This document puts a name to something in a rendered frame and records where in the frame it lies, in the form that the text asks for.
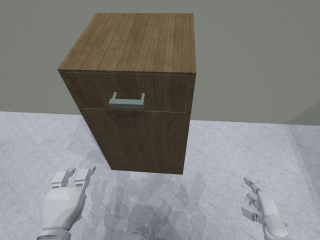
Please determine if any cabinet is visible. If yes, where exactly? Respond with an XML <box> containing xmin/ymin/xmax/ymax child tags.
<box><xmin>57</xmin><ymin>13</ymin><xmax>197</xmax><ymax>175</ymax></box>

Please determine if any right robot hand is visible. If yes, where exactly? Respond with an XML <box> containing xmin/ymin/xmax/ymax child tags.
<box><xmin>241</xmin><ymin>176</ymin><xmax>282</xmax><ymax>225</ymax></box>

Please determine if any left robot forearm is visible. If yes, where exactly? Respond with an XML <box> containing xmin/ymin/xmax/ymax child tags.
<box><xmin>36</xmin><ymin>228</ymin><xmax>71</xmax><ymax>240</ymax></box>

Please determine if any left robot hand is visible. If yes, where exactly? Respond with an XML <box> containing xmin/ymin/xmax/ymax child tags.
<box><xmin>40</xmin><ymin>165</ymin><xmax>96</xmax><ymax>231</ymax></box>

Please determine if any right robot forearm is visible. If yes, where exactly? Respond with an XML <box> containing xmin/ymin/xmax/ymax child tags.
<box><xmin>262</xmin><ymin>216</ymin><xmax>296</xmax><ymax>240</ymax></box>

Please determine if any drawer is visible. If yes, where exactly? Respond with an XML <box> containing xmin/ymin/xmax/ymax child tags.
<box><xmin>66</xmin><ymin>72</ymin><xmax>188</xmax><ymax>112</ymax></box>

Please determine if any handle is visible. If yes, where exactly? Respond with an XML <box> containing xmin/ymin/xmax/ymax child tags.
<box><xmin>108</xmin><ymin>92</ymin><xmax>145</xmax><ymax>110</ymax></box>

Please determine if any left robot shin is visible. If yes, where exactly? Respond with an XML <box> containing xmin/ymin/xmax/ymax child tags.
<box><xmin>132</xmin><ymin>231</ymin><xmax>142</xmax><ymax>236</ymax></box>

